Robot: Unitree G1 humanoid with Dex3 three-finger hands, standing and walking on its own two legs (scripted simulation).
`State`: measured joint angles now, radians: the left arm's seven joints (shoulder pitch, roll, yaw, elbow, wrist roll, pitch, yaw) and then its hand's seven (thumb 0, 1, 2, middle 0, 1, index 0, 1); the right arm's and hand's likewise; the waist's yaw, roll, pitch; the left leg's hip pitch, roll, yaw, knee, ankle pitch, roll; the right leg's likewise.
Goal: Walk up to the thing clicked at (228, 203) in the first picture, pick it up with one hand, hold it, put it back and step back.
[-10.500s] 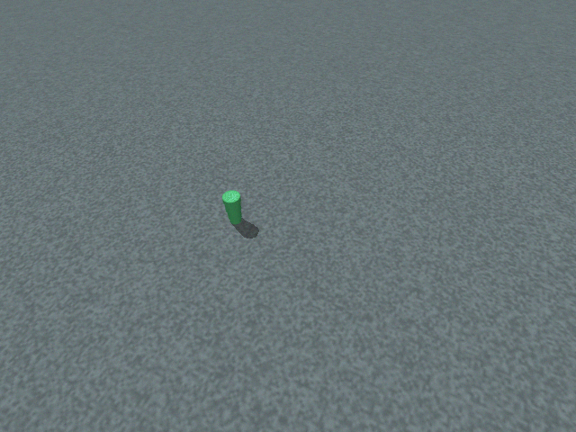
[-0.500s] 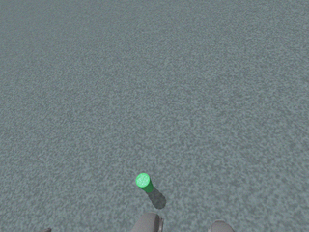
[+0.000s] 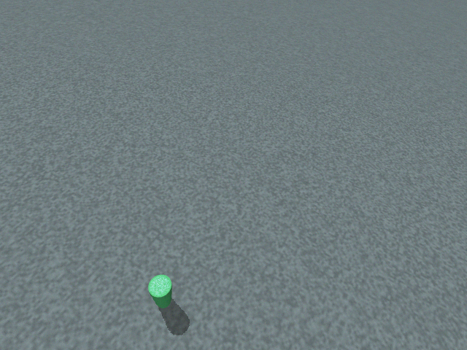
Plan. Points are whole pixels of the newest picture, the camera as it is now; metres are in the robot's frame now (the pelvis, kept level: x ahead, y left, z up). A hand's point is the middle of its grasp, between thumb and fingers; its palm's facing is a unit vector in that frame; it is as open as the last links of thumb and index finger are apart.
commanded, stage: walk up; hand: left
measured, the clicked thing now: (162, 293) +0.47 +0.23 -0.67
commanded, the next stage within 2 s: stand in 0.08 s
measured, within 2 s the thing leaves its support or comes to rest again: neither
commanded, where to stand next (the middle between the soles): +0.13 +0.03 m, yaw +0 degrees
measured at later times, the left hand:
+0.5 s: hand out of the picture +0.13 +0.19 -0.12, palm faces -0.03 -0.93 -0.36, open 7.4 cm
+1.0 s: hand out of the picture +0.13 +0.20 -0.12, palm faces -0.03 -0.94 -0.33, open 7.4 cm
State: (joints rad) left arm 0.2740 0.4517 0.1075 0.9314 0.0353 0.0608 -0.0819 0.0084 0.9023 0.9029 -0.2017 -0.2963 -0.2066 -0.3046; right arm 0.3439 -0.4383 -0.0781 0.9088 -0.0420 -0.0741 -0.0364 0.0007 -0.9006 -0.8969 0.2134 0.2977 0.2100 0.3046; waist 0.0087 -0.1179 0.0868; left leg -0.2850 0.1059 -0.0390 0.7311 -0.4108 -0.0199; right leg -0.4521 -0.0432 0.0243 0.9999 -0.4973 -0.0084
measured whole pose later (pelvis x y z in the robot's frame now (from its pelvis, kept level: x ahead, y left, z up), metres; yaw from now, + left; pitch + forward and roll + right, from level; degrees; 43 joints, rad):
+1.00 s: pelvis +0.03 -0.06 +0.04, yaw -1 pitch -4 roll +0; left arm 0.09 0.36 0.01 1.12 0.00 -0.02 -0.02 0.01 0.90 0.90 -0.20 -0.30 -0.21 -0.30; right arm 0.09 -0.35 -0.01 1.14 -0.01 -0.02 0.01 0.00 -0.91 -0.90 0.21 0.30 0.20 0.30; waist 0.00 0.00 0.06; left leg -0.15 0.03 0.02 0.34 -0.13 -0.01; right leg -0.11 0.02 -0.03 0.32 -0.15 -0.02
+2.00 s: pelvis -0.22 -0.03 +0.02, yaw +2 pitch -2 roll -2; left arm 0.16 0.41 0.09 0.86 0.00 0.06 0.03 0.00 0.90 0.90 -0.20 -0.30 -0.21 -0.30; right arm 0.09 -0.35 -0.04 0.89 -0.04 0.06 -0.01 0.00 -0.90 -0.90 0.21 0.30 0.21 0.30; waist 0.02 -0.02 0.16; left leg -0.31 0.01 0.01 0.57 -0.23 0.04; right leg -0.43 0.09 0.13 1.20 -0.46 0.01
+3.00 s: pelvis -0.26 -0.05 +0.02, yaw +0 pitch -3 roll +1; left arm 0.11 0.32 0.05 0.96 0.02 0.00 -0.02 0.01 0.90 0.90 -0.20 -0.30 -0.21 -0.30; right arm 0.20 -0.37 -0.02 0.97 -0.01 0.00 -0.02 0.00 -0.91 -0.90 0.21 0.30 0.20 0.30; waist 0.00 0.03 0.10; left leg -0.28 -0.01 -0.04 0.80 -0.55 0.01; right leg -0.33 -0.03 -0.04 0.60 -0.23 -0.02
